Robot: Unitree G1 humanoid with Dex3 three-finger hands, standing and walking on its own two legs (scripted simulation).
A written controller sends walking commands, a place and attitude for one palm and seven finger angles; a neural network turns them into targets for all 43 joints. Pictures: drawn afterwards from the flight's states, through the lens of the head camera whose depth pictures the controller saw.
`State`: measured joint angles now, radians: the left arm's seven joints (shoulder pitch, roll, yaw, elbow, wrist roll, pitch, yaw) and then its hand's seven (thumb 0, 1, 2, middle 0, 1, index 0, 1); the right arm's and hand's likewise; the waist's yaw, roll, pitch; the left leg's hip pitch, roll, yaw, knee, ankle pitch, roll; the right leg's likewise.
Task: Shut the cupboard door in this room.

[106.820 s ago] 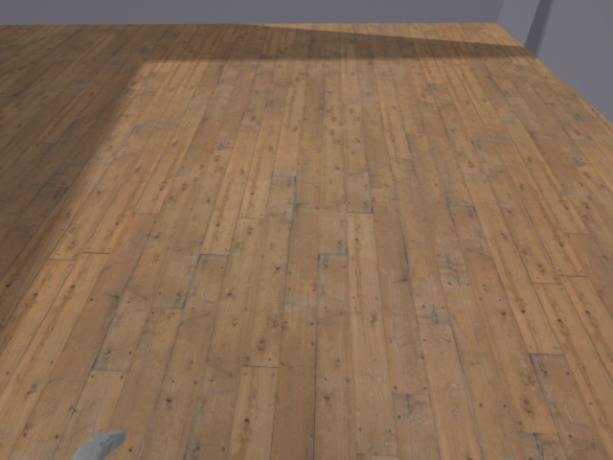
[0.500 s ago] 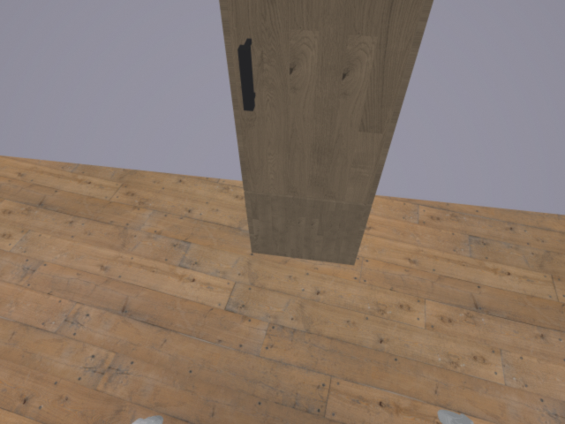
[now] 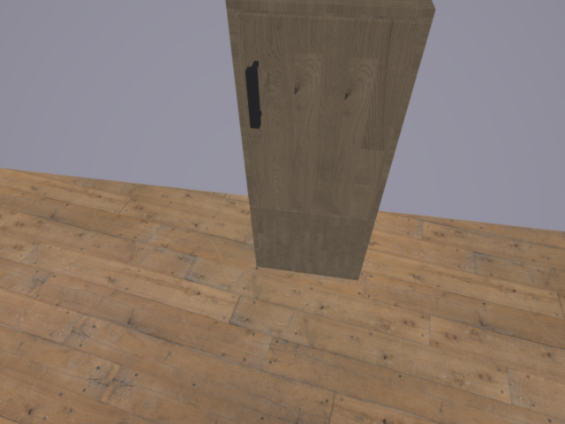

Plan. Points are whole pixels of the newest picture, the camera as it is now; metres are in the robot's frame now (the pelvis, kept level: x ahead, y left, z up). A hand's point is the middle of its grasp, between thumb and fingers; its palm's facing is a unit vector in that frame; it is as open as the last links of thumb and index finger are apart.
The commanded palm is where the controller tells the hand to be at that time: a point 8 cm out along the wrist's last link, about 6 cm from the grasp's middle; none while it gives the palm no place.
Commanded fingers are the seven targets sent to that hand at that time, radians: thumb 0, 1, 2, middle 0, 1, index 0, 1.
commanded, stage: let the arm hang, fingers relaxed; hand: left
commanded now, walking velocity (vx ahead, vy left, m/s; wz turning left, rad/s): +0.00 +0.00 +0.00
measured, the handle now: (255, 95) +0.82 +0.11 +0.06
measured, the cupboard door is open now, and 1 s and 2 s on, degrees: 0 0 0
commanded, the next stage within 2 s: look to check the result in 0.34 s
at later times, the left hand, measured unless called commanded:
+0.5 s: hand out of the picture +0.02 +0.17 -0.17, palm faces +0.01 -0.98 -0.19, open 7.4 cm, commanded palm none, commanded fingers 0.00 0.90 0.90 -0.20 -0.30 -0.20 -0.30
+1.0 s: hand out of the picture +0.04 +0.19 -0.17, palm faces +0.01 -0.97 -0.23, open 7.4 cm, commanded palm none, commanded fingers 0.00 0.90 0.90 -0.20 -0.30 -0.20 -0.30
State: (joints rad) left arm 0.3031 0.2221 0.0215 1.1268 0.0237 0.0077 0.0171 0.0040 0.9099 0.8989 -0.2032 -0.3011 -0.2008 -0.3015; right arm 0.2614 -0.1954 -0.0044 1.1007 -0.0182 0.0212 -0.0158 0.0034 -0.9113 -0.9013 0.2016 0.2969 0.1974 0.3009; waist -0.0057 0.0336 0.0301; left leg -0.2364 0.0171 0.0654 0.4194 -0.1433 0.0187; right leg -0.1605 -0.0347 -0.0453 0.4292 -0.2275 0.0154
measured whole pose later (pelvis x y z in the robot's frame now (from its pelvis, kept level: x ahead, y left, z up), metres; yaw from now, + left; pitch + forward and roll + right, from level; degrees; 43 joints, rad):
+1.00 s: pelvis +0.03 -0.01 +0.00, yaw +0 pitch -2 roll +0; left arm 0.25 0.20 0.02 1.14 0.02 -0.01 0.02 0.00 0.91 0.90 -0.20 -0.30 -0.20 -0.30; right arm 0.20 -0.21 0.00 1.13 -0.01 0.00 -0.02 0.00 -0.91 -0.90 0.20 0.30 0.20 0.30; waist 0.00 0.00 0.04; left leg -0.17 0.02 0.06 0.37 -0.16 0.01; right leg -0.09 -0.03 -0.05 0.36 -0.24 0.01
